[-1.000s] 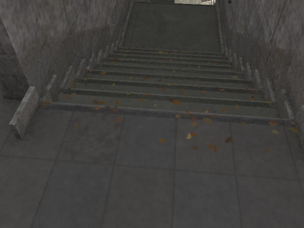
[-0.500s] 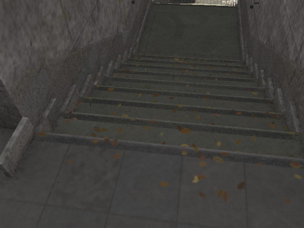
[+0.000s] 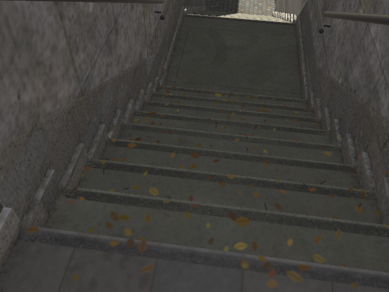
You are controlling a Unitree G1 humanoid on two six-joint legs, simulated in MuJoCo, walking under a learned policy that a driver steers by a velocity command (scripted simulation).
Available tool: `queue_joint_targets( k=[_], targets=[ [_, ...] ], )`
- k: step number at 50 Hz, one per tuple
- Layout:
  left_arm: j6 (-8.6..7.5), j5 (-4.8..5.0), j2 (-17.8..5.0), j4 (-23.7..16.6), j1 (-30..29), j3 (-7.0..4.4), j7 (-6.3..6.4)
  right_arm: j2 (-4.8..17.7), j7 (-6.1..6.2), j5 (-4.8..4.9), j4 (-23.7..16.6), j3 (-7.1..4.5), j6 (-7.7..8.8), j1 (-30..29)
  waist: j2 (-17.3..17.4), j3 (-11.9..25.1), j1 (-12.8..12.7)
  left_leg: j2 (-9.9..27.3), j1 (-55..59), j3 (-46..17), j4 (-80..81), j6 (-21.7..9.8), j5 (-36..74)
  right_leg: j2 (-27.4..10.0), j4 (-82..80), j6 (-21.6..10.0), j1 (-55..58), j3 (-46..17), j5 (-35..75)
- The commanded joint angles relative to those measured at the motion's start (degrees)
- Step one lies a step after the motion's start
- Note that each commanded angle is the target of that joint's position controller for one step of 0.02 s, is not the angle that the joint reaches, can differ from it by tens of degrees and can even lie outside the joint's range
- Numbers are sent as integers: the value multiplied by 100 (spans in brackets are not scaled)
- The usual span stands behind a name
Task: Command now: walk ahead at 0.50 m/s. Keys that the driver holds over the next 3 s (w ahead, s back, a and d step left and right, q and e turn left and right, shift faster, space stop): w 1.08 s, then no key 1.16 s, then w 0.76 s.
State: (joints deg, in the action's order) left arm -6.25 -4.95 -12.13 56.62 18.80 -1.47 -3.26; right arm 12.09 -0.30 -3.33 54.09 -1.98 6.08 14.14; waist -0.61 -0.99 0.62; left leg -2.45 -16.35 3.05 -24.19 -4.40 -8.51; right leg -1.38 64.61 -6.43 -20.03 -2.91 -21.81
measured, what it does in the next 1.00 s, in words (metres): walks ahead: right foot, then left foot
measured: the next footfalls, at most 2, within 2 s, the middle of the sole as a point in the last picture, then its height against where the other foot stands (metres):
right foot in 0.42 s outside the picture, level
left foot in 0.94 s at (174, 267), level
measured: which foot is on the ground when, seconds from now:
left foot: down 0.00-0.46, up 0.48-0.92, down 0.94-1.00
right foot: up 0.00-0.40, down 0.42-0.96, up 0.98-1.00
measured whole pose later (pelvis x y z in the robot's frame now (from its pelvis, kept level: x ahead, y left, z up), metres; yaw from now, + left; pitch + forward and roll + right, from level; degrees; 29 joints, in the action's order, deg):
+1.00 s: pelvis +0.53 -0.01 -0.03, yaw -1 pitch +2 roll -1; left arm -7.2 -4.6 -7.6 61.3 28.0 -1.7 -3.7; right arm 10.7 -1.1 -4.9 50.5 -3.4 6.8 12.3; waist -0.1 1.7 -0.5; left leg 0.6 -23.9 4.2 -43.8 -3.6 -24.1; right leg 2.1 58.2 -4.8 -16.9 -2.2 -31.1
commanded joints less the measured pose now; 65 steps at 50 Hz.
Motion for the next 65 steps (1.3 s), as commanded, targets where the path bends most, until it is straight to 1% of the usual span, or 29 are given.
queue_joint_targets(
  k=[1,5,11,19,21,22,23,24,25,26,27,29,32,38,43,45,47,48,49,50,51,52,53,54,56,58,59,62,65],
  targets=[
    [8,-15,7,-387,-97,-2,119,-2,60,-34,-85,47,58,327,270,-57,-143,1627,693,-1852,1776,-1044,-7,-582,95,-65,-1305,-301,558],
    [121,47,-61,-499,-566,-1,-23,164,-76,-199,62,23,213,936,347,-213,-33,1406,562,-1009,1820,-1169,1248,-636,-932,199,-1888,70,1974],
    [330,97,-58,-916,-1667,-3,-28,306,-374,-102,449,41,181,1863,460,-268,183,1416,915,-696,1490,-1173,2548,-332,-2536,405,-1724,342,3154],
    [364,221,-323,-1219,-2559,-200,38,454,-296,-126,839,-73,-6,2139,495,-250,127,1741,2586,-668,1020,-717,3531,-2,-3759,9,-1426,452,2045],
    [256,353,-608,-1021,-1899,-348,98,551,-274,-149,792,-127,-3,1994,454,354,-268,1336,1960,-352,120,-308,4839,257,-3560,-336,453,680,2459],
    [187,404,-897,-734,-908,-414,100,216,-243,-170,738,-38,47,2372,-21,1467,-334,836,850,-173,-1108,53,3747,-198,-2938,-971,2707,155,3488],
    [165,390,-975,-418,610,-401,115,-153,-335,-216,570,151,132,2682,-1124,2486,-773,-76,-1337,-146,-2861,472,385,-1518,-3891,-2002,5123,-2257,2473],
    [146,193,-857,64,1705,-401,174,78,-435,-71,490,50,65,1856,-712,2165,-1194,-230,-2222,-610,-4501,339,-2479,-1885,-4657,-1777,5104,-3350,1753],
    [19,146,-1010,82,1256,-499,248,240,-390,39,243,-51,39,1038,-331,861,-1080,209,-2812,-987,-5038,85,-2221,-1710,-4898,-1191,3862,-2776,762],
    [-10,207,-806,-52,472,-464,313,394,-253,-40,193,-103,54,721,-190,151,-802,598,-2661,-960,-4849,-13,-1745,-1544,-5137,-999,2561,-2141,699],
    [5,259,-402,-97,105,-319,338,206,-146,-183,127,-61,52,719,-175,196,-493,795,-2234,-944,-4473,-90,-1460,-1406,-5333,-961,1900,-1770,999],
    [6,280,23,-87,-1,-207,348,-264,-102,-234,121,36,-7,758,-98,58,-190,987,-1749,-834,-4061,-33,-1211,-1244,-5652,-931,1096,-1289,1416],
    [-137,197,-121,-5,237,-244,248,-203,-173,-132,42,26,-83,537,-130,-145,-187,947,-1984,-559,-3318,106,-571,-1019,-5876,-908,678,-768,1401],
    [-161,-26,-138,182,687,-91,-90,-73,-329,-216,-319,62,-236,-209,-354,-87,-69,822,-1126,-409,-2573,117,1876,-892,-5370,-876,-412,-211,2648],
    [-181,-34,-166,474,1482,-33,48,274,-169,-187,-661,-94,-185,-598,-267,-31,-206,818,-2022,-393,-2689,222,428,-1269,-4313,-829,1310,-486,3733],
    [-178,-32,-312,418,1304,-106,149,355,-71,-181,-694,-191,-198,-321,-338,37,-77,699,-1611,-200,-2427,130,-339,-1276,-3784,-697,1525,-380,4311],
    [-190,36,-554,271,762,-189,83,461,-33,-101,-282,-364,-81,1111,14,215,655,208,1047,372,-2080,-86,-262,-756,-2331,-504,-206,63,4785],
    [-200,48,-573,183,705,-241,-9,765,17,-69,105,-516,36,2227,746,638,1065,213,2496,197,-1519,-494,44,-51,-391,-313,-1225,402,3641],
    [-206,-77,429,217,1461,-24,-155,881,10,-73,134,-384,101,2409,1741,1671,579,1885,3585,-2377,-576,-1936,2358,742,1529,38,-2118,255,-1509],
    [-238,237,345,-300,680,-85,-123,632,-122,-284,324,-341,176,2858,1087,786,931,2424,2893,-4022,168,-2297,1673,916,1930,-63,-3393,-834,-1455],
    [-119,221,80,-682,-268,-143,-10,520,-198,-180,243,-300,293,1988,732,-388,631,2694,1732,-3873,208,-2130,618,357,1994,-28,-4204,-785,-800],
    [17,119,-130,-675,-399,-188,177,153,-202,43,200,-197,257,1420,-104,-61,330,2488,989,-3290,-27,-1941,528,11,1874,83,-3764,-599,-260],
    [90,35,39,-602,-137,-136,290,-147,-168,12,110,-64,201,1191,-233,251,52,2262,368,-2769,-138,-1801,875,-138,1535,197,-3284,-630,265],
    [172,-73,454,-543,21,-7,342,-311,-140,-91,100,21,141,1034,-36,13,-169,1902,-360,-2130,-142,-1432,1272,-310,966,286,-2883,-577,800],
    [191,-103,619,-369,356,86,187,-304,-20,-147,3,76,123,819,280,118,-391,1201,-1250,-1058,-311,-959,2032,-315,164,424,-1911,59,2063],
    [-3,-117,145,-460,-110,-11,27,-391,213,-134,-22,194,283,1264,113,217,-58,700,-1483,-545,-981,-461,1176,-319,-1232,544,-1679,197,4217],
    [-58,2,0,-474,-363,-50,13,-211,275,-10,-27,183,317,1602,118,295,118,511,-1639,-386,-1279,-298,739,-208,-1967,603,-1496,366,4926],
    [99,109,-81,-629,-838,-29,-34,293,100,-53,24,112,214,1928,360,-35,173,624,-2628,-730,-1447,-237,-713,16,-2892,806,2,506,5014],
    [290,12,-115,-895,-1352,35,58,-125,-14,235,165,290,194,2363,199,-360,355,1264,-1077,-1854,-2077,-458,-744,-448,-4116,659,-983,-2,3998]
  ],
)
Over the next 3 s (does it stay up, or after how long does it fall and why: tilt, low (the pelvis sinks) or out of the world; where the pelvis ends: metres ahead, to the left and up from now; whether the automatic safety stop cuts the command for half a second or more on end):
stays up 1.03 -0.05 -0.30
